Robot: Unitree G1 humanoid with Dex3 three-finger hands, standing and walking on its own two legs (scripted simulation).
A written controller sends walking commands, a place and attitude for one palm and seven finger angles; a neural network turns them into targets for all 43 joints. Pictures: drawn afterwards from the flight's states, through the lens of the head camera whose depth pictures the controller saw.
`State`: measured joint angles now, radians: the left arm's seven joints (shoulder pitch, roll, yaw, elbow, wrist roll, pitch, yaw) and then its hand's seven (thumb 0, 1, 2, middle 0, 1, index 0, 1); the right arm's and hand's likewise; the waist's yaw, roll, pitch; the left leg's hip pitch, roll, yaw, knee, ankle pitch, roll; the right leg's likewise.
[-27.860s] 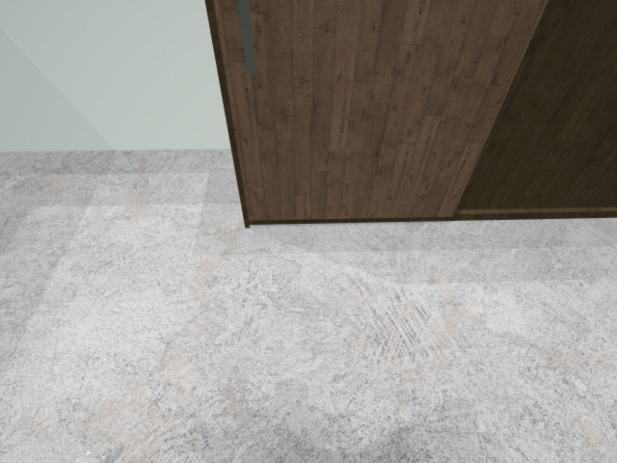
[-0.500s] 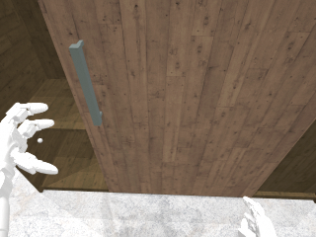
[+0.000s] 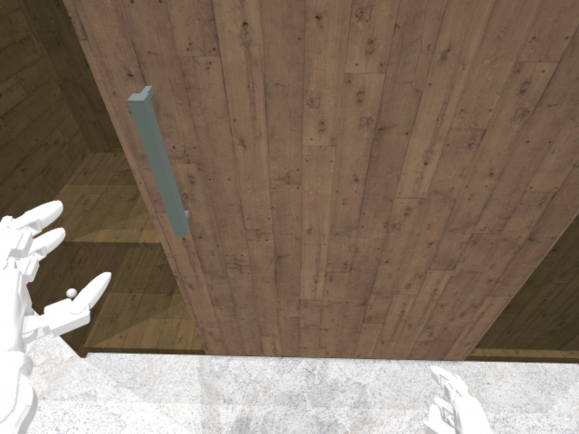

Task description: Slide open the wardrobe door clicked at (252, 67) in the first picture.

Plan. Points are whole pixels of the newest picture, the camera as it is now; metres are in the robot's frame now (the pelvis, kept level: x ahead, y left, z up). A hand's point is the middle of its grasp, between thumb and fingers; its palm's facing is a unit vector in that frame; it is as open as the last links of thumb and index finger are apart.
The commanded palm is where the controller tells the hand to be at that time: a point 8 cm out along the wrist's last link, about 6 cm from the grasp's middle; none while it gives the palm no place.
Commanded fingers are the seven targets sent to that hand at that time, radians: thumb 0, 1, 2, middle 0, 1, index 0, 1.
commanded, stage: draw the hand back to the body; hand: left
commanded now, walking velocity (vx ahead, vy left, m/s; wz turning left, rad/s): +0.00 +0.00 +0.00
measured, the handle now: (167, 168) +0.50 +0.29 +0.10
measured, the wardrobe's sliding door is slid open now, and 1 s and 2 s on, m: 0.45 0.45 0.45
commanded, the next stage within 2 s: step back with the hand held close in 0.52 s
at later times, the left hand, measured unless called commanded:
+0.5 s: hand (112, 295) +0.21 +0.22 +0.16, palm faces +0.43 -0.81 -0.39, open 7.5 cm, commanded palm +0.16 +0.26 +0.17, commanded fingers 0.00 0.90 0.90 -0.20 -0.30 -0.20 -0.30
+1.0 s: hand (139, 272) +0.25 +0.21 +0.15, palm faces +0.33 -0.80 -0.50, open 7.4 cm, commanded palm +0.18 +0.25 +0.17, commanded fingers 0.00 0.90 0.90 -0.20 -0.30 -0.20 -0.30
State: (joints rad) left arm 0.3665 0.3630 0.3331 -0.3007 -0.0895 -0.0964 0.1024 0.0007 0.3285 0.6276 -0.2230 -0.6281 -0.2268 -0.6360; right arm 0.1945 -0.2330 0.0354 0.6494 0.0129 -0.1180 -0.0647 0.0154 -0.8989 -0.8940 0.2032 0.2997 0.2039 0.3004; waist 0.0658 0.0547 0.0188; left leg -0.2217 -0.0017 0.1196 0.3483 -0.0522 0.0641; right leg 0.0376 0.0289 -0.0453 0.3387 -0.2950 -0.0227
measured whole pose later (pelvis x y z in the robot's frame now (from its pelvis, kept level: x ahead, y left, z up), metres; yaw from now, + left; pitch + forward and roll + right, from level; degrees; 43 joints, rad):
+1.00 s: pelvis +0.03 -0.04 -0.01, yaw -2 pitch +1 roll +0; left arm 0.53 0.44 0.40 -0.46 -0.07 -0.14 0.10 0.01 0.89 0.90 -0.21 -0.30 -0.21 -0.31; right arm 0.16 -0.25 -0.01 0.51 0.02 0.06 -0.08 0.01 -0.90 -0.89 0.20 0.30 0.20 0.30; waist 0.02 0.02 0.00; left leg -0.37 0.06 0.12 0.53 -0.17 0.01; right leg -0.09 0.08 -0.03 0.46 -0.39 -0.06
